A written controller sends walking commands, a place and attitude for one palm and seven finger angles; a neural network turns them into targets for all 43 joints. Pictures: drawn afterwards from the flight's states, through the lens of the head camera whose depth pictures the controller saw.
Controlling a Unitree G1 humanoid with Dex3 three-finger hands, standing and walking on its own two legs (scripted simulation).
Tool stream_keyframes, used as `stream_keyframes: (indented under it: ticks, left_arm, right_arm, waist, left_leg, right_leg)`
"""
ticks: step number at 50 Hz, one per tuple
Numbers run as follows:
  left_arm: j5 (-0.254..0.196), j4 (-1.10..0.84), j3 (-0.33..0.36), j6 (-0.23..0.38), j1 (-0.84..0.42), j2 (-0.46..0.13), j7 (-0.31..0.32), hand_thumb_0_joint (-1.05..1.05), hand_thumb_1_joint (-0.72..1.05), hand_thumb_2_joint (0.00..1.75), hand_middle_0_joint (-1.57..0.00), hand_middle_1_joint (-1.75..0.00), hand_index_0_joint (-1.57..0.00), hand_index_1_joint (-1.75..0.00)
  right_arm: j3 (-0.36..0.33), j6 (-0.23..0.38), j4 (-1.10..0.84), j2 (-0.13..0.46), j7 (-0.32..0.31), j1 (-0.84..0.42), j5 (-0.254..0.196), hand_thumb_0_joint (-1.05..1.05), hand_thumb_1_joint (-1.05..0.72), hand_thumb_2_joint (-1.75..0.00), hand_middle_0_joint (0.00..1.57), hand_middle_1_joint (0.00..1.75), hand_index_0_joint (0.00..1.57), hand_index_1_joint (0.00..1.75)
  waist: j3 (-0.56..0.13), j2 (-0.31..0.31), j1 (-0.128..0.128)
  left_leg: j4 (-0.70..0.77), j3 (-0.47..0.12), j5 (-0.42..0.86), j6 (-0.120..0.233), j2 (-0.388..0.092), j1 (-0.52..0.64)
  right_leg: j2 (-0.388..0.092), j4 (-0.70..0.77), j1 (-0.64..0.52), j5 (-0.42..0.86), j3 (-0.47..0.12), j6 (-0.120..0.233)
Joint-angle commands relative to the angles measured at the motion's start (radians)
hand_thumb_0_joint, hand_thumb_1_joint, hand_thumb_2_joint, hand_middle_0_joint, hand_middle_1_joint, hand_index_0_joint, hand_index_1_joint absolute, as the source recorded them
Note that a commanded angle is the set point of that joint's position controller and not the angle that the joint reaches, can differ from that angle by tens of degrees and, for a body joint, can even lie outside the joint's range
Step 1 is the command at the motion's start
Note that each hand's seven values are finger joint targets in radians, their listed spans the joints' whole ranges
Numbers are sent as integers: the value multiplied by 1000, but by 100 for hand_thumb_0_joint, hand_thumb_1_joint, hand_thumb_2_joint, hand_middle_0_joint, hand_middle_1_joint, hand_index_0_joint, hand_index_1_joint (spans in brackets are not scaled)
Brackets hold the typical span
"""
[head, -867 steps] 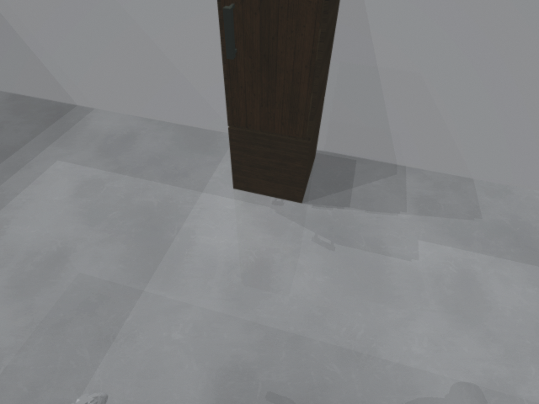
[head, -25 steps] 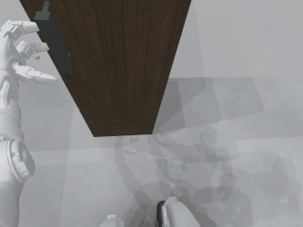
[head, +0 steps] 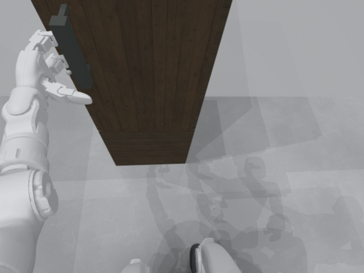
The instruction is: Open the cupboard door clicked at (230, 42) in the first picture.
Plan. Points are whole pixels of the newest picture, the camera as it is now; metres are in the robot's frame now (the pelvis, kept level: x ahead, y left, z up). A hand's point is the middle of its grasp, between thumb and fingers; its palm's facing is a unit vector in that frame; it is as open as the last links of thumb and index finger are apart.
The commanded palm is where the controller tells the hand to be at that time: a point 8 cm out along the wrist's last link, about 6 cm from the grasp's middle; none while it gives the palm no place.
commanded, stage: slide the fingers in behind the handle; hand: left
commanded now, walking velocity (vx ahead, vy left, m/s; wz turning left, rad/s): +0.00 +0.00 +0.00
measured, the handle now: (76, 50) +0.56 +0.18 +0.11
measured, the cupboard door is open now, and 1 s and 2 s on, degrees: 0 0 14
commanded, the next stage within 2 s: close the thumb around the handle in 0.62 s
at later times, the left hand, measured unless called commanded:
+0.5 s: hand (85, 70) +0.51 +0.16 +0.10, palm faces -0.03 -1.00 -0.03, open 14.0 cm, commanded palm +0.49 +0.21 +0.10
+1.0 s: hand (81, 70) +0.52 +0.17 +0.10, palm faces -0.04 -1.00 -0.01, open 11.8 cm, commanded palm +0.49 +0.22 +0.10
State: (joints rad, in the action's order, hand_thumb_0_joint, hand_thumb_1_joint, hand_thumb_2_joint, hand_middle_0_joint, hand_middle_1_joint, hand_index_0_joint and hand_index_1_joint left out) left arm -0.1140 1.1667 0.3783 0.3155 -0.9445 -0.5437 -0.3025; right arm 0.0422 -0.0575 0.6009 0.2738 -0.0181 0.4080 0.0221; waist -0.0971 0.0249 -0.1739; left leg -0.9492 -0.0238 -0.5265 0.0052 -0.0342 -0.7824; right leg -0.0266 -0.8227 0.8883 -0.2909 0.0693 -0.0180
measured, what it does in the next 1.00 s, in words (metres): stands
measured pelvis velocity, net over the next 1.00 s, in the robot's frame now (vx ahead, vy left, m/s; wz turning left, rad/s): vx -0.01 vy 0.00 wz -0.02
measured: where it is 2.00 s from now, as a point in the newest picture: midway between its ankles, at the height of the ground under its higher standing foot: outside the picture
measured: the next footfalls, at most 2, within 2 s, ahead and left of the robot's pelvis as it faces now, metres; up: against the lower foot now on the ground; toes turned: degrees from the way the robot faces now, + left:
none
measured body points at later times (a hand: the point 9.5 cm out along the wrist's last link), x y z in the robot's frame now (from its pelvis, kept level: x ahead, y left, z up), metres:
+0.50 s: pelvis -0.01 +0.00 +0.00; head +0.11 +0.00 +0.44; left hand +0.51 +0.21 +0.11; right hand -0.02 -0.27 -0.11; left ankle -0.05 +0.11 -0.69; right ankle +0.05 -0.14 -0.69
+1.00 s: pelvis -0.01 +0.00 +0.00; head +0.12 +0.01 +0.43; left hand +0.51 +0.22 +0.10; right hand -0.02 -0.27 -0.11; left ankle -0.05 +0.11 -0.69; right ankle +0.05 -0.14 -0.69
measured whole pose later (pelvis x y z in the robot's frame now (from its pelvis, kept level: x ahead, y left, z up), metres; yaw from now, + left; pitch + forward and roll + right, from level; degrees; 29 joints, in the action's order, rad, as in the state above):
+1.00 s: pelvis -0.01 +0.00 +0.00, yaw -1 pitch +20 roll -2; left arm -0.09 1.19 0.40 0.34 -0.97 -0.53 -0.27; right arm 0.04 -0.05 0.59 0.28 -0.02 0.42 0.02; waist -0.09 0.03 -0.19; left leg -0.93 0.00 -0.51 0.01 -0.03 -0.78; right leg -0.02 -0.82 0.90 -0.27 0.04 -0.02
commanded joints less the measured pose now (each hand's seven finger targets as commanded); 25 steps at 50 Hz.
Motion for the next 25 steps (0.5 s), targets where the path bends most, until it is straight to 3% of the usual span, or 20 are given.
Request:
stream_keyframes:
  ticks: [1,4,6,8,10,14,17,18,22,25]
  left_arm:
    - [4,-236,-4,83,-500,-201,0,0,-50,30,-30,-120,-30,-120]
    - [-10,-246,-4,87,-502,-181,6,0,-50,30,-30,-120,-30,-120]
    - [-15,-196,-15,73,-488,-149,15,0,-50,30,-30,-120,-30,-120]
    - [-3,-181,64,72,-459,-243,37,0,-50,30,-30,-120,-30,-120]
    - [23,-212,10,83,-489,-193,52,0,-50,30,-30,-120,-30,-120]
    - [18,-214,4,97,-471,-172,56,0,-50,30,-30,-120,-30,-120]
    - [10,-196,36,92,-464,-205,53,0,-50,30,-30,-120,-30,-120]
    - [10,-209,34,97,-470,-203,55,0,-50,30,-30,-120,-30,-120]
    - [25,-225,46,107,-439,-225,61,0,-50,30,-30,-120,-30,-120]
    - [16,-196,29,104,-449,-203,53,0,-50,30,-30,-120,-30,-120]
  right_arm:
    - [-62,11,-35,175,-10,188,3,0,-90,-90,20,30,20,30]
    - [-65,12,-36,174,-8,187,3,0,-90,-90,20,30,20,30]
    - [-62,11,-33,172,-6,184,3,0,-90,-90,20,30,20,30]
    - [-62,9,-43,180,-10,192,3,0,-90,-90,20,30,20,30]
    - [-61,11,-48,168,-4,185,5,0,-90,-90,20,30,20,30]
    - [-66,12,-49,171,-1,191,4,0,-90,-90,20,30,20,30]
    - [-65,10,-51,174,-5,189,1,0,-90,-90,20,30,20,30]
    - [-63,13,-55,174,-5,187,1,0,-90,-90,20,30,20,30]
    - [-67,13,-57,174,-5,191,2,0,-90,-90,20,30,20,30]
    - [-65,11,-52,174,-8,187,-1,0,-90,-90,20,30,20,30]
  waist:
    - [-480,169,-28]
    - [-504,155,-29]
    - [-441,114,-36]
    - [-449,75,-13]
    - [-442,121,-22]
    - [-473,106,-19]
    - [-457,71,-12]
    - [-459,100,-11]
    - [-480,85,-1]
    - [-441,71,-17]
  left_leg:
    - [121,-22,547,-21,17,218]
    - [118,-26,575,-25,13,241]
    - [128,-16,507,-16,18,184]
    - [134,-10,471,-6,23,126]
    - [138,-4,454,-7,27,137]
    - [138,-6,478,-11,23,172]
    - [147,3,433,-4,28,121]
    - [145,7,430,-2,30,127]
    - [148,11,445,-2,28,129]
    - [151,14,409,0,29,108]
  right_leg:
    - [58,18,-331,331,-17,43]
    - [60,17,-328,340,-14,41]
    - [59,26,-333,322,-15,39]
    - [56,23,-386,330,-25,41]
    - [53,25,-361,311,-27,38]
    - [55,26,-368,320,-27,39]
    - [53,32,-412,320,-34,37]
    - [53,29,-401,318,-37,40]
    - [52,30,-428,339,-40,38]
    - [52,38,-418,322,-42,35]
